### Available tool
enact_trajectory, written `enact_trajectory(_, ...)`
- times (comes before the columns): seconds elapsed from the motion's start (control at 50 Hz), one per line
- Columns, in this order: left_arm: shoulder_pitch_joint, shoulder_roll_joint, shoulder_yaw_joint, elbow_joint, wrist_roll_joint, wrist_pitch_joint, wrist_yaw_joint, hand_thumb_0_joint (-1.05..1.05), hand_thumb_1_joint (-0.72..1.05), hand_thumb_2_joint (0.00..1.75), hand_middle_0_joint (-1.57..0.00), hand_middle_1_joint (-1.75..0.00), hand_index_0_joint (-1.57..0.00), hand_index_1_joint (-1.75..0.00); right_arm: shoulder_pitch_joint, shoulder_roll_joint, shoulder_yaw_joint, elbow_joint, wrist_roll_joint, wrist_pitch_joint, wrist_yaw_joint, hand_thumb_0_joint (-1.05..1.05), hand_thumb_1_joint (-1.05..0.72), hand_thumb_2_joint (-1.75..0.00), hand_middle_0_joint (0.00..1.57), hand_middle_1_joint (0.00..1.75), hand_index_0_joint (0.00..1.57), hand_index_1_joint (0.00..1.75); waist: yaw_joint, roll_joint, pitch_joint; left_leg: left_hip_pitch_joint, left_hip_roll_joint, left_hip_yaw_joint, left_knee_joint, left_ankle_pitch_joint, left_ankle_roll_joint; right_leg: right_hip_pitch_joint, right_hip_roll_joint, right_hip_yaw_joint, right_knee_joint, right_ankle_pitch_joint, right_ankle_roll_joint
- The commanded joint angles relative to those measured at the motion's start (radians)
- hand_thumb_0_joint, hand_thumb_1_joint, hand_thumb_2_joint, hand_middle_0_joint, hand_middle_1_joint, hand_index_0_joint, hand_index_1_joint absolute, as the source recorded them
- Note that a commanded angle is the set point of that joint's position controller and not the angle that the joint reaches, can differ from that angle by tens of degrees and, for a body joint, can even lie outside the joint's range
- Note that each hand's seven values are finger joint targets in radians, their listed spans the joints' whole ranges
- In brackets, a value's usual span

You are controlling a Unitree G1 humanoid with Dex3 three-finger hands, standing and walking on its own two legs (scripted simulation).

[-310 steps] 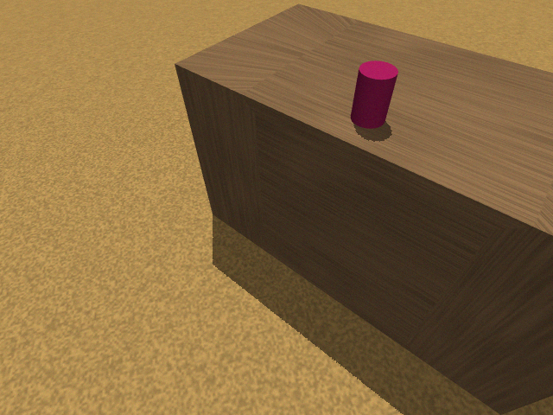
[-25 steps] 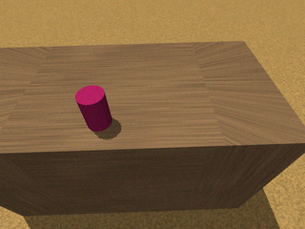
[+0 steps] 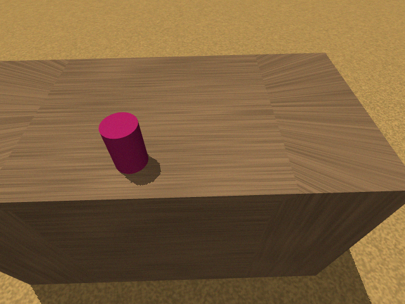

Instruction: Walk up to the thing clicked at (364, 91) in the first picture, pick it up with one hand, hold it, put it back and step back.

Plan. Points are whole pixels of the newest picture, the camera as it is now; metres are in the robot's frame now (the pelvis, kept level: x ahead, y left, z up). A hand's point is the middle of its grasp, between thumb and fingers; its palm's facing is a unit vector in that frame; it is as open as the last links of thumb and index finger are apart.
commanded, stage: stand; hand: left
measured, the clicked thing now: (125, 144) +0.46 +0.20 +0.03
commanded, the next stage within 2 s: rise first in 0.24 s
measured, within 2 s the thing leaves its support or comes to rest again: neither
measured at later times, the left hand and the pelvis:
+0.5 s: hand out of the picture +0.14 +0.24 -0.14, palm faces +0.12 -0.94 -0.32, open 9.0 cm; pelvis -0.01 +0.00 -0.01, yaw +1 degrees
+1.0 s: hand (67, 272) +0.19 +0.27 -0.01, palm faces +0.32 -0.88 -0.36, open 17.3 cm; pelvis +0.01 +0.00 +0.00, yaw +2 degrees
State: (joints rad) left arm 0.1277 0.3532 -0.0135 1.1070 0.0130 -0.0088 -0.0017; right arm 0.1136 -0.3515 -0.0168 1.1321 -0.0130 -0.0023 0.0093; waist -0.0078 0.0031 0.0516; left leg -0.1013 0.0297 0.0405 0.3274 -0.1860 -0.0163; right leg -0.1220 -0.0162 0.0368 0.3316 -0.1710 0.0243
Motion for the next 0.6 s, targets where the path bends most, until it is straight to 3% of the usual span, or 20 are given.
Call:
enact_trajectory(0.0, -0.033, 0.217, 0.047, -0.059, -0.003, -0.021, 0.013, 0.00, 0.90, 0.90, -0.20, -0.30, -0.20, -0.30, -0.032, -0.215, -0.034, -0.063, 0.004, -0.022, -0.010, 0.00, -0.90, -0.90, 0.20, 0.30, 0.20, 0.30, -0.001, 0.000, -0.066, 0.025, 0.107, -0.094, -0.058, 0.084, 0.032, -0.008, -0.106, 0.074, -0.048, 0.123, -0.043)
enact_trajectory(0.1, -0.037, 0.217, 0.048, -0.060, -0.002, -0.021, 0.012, 0.00, 0.90, 0.90, -0.20, -0.30, -0.20, -0.30, -0.033, -0.216, -0.035, -0.066, 0.004, -0.023, -0.012, 0.00, -0.90, -0.90, 0.20, 0.30, 0.20, 0.30, 0.000, -0.009, -0.079, 0.036, 0.109, -0.089, -0.048, 0.122, 0.034, -0.001, -0.110, 0.076, -0.044, 0.159, -0.044)
enact_trajectory(0.3, -0.035, 0.216, 0.048, -0.060, 0.000, -0.020, 0.012, 0.00, 0.90, 0.90, -0.20, -0.30, -0.20, -0.30, -0.032, -0.214, -0.032, -0.068, 0.003, -0.024, -0.013, 0.00, -0.90, -0.90, 0.20, 0.30, 0.20, 0.30, 0.000, -0.013, -0.072, 0.030, 0.106, -0.089, -0.055, 0.105, 0.033, -0.008, -0.107, 0.072, -0.048, 0.149, -0.040)
enact_trajectory(0.32, -0.040, 0.219, 0.049, -0.060, -0.002, -0.020, 0.013, 0.00, 0.82, 0.82, -0.12, -0.22, -0.12, -0.22, -0.030, -0.213, -0.032, -0.066, 0.004, -0.023, -0.012, 0.00, -0.82, -0.82, 0.12, 0.22, 0.12, 0.22, -0.001, -0.010, -0.061, 0.029, 0.107, -0.093, -0.058, 0.106, 0.031, -0.012, -0.105, 0.069, -0.045, 0.137, -0.042)
enact_trajectory(0.34, -0.390, 0.007, 0.014, -0.411, -0.077, -0.100, 0.017, 0.00, 0.74, 0.74, -0.04, -0.14, -0.04, -0.14, -0.381, -0.026, 0.008, -0.417, 0.103, -0.144, -0.026, 0.00, -0.74, -0.74, 0.05, 0.14, 0.05, 0.14, -0.024, 0.004, -0.091, -0.137, -0.027, 0.006, 0.064, 0.058, 0.018, -0.104, 0.015, -0.051, 0.046, 0.045, -0.025)
enact_trajectory(0.36, -0.382, 0.085, 0.028, -0.438, -0.112, -0.140, 0.044, 0.00, 0.66, 0.66, -0.07, -0.06, -0.04, -0.09, -0.351, -0.074, 0.004, -0.473, 0.115, -0.165, -0.043, 0.00, -0.66, -0.66, 0.04, 0.06, 0.05, 0.06, 0.017, -0.075, -0.116, -0.084, -0.013, -0.009, 0.017, -0.002, 0.017, -0.034, 0.014, -0.060, 0.017, -0.029, -0.026)
enact_trajectory(0.38, -0.248, 0.148, 0.062, -0.330, -0.109, -0.133, 0.060, 0.00, 0.58, 0.58, -0.08, -0.06, -0.05, -0.09, -0.245, -0.163, -0.039, -0.379, 0.116, -0.157, -0.061, 0.00, -0.58, -0.58, 0.05, 0.05, 0.05, 0.05, 0.002, -0.012, -0.064, -0.106, -0.014, 0.000, 0.010, -0.046, 0.013, -0.071, 0.021, -0.055, 0.020, -0.059, -0.032)
enact_trajectory(0.4, -0.168, 0.225, 0.133, -0.261, -0.105, -0.119, 0.076, 0.00, 0.50, 0.50, -0.09, -0.07, -0.07, -0.09, -0.172, -0.203, -0.091, -0.268, 0.109, -0.139, -0.075, 0.00, -0.50, -0.50, 0.05, 0.05, 0.05, 0.05, 0.011, 0.024, -0.049, -0.156, -0.023, 0.013, 0.037, -0.047, 0.010, -0.109, 0.021, -0.058, 0.035, -0.063, -0.037)
enact_trajectory(0.42, -0.147, 0.249, 0.180, -0.263, -0.100, -0.112, 0.083, 0.00, 0.42, 0.42, -0.08, -0.07, -0.06, -0.08, -0.172, -0.230, -0.130, -0.274, 0.099, -0.140, -0.083, 0.00, -0.42, -0.42, 0.05, 0.05, 0.05, 0.05, 0.027, 0.004, -0.104, -0.155, -0.021, 0.013, 0.064, -0.015, 0.011, -0.094, 0.020, -0.057, 0.056, -0.032, -0.036)
enact_trajectory(0.46, -0.169, 0.178, 0.165, -0.290, -0.077, -0.130, 0.083, 0.00, 0.26, 0.26, -0.07, -0.07, -0.06, -0.08, -0.159, -0.137, -0.116, -0.263, 0.073, -0.150, -0.084, 0.00, -0.26, -0.26, 0.05, 0.05, 0.05, 0.05, 0.021, 0.015, -0.216, -0.129, -0.027, 0.010, 0.096, 0.050, 0.018, -0.077, 0.011, -0.047, 0.080, 0.049, -0.031)
enact_trajectory(0.48, -0.127, 0.211, 0.217, -0.346, -0.060, -0.130, 0.086, 0.00, 0.18, 0.24, -0.07, -0.07, -0.07, -0.07, -0.122, -0.150, -0.151, -0.269, 0.057, -0.146, -0.083, 0.00, -0.18, -0.21, 0.05, 0.05, 0.05, 0.05, 0.024, 0.034, -0.259, -0.111, -0.029, 0.006, 0.098, 0.094, 0.020, -0.055, 0.013, -0.051, 0.085, 0.087, -0.032)
enact_trajectory(0.5, 0.017, 0.193, 0.240, -0.352, -0.049, -0.118, 0.085, 0.00, 0.11, 0.22, -0.07, -0.07, -0.07, -0.07, 0.043, -0.148, -0.186, -0.270, 0.049, -0.135, -0.081, 0.00, -0.12, -0.20, 0.05, 0.05, 0.05, 0.05, 0.015, 0.036, -0.276, -0.090, -0.033, 0.008, 0.096, 0.151, 0.020, -0.040, 0.018, -0.057, 0.080, 0.143, -0.032)
enact_trajectory(0.52, 0.074, 0.160, 0.225, -0.348, -0.049, -0.110, 0.082, 0.00, 0.05, 0.18, -0.08, -0.08, -0.08, -0.07, 0.092, -0.128, -0.177, -0.260, 0.052, -0.128, -0.077, 0.00, -0.06, -0.18, 0.05, 0.05, 0.05, 0.05, 0.021, 0.032, -0.239, -0.084, -0.033, 0.007, 0.081, 0.166, 0.016, -0.042, 0.023, -0.064, 0.075, 0.152, -0.033)
enact_trajectory(0.54, 0.077, 0.175, 0.240, -0.397, -0.046, -0.109, 0.084, 0.00, -0.03, 0.14, -0.07, -0.07, -0.08, -0.06, 0.041, -0.131, -0.178, -0.300, 0.050, -0.125, -0.079, 0.00, 0.01, -0.16, 0.05, 0.05, 0.05, 0.05, 0.038, 0.040, -0.262, -0.076, -0.036, 0.009, 0.080, 0.212, 0.013, -0.019, 0.019, -0.064, 0.075, 0.195, -0.031)
enact_trajectory(0.56, 0.044, 0.171, 0.240, -0.458, -0.045, -0.112, 0.082, 0.00, -0.09, 0.13, -0.07, -0.07, -0.07, -0.06, 0.020, -0.154, -0.194, -0.366, 0.048, -0.126, -0.081, 0.00, 0.07, -0.14, 0.05, 0.05, 0.05, 0.05, 0.017, 0.012, -0.287, -0.050, -0.034, 0.010, 0.081, 0.256, 0.011, -0.005, 0.025, -0.068, 0.071, 0.234, -0.026)
enact_trajectory(0.58, 0.063, 0.156, 0.245, -0.513, -0.049, -0.107, 0.080, 0.00, -0.13, 0.11, -0.07, -0.07, -0.08, -0.06, 0.028, -0.100, -0.168, -0.382, 0.051, -0.118, -0.077, 0.00, 0.11, -0.13, 0.05, 0.05, 0.05, 0.05, 0.035, 0.027, -0.289, -0.051, -0.034, 0.009, 0.080, 0.277, 0.010, 0.006, 0.022, -0.075, 0.074, 0.252, -0.027)
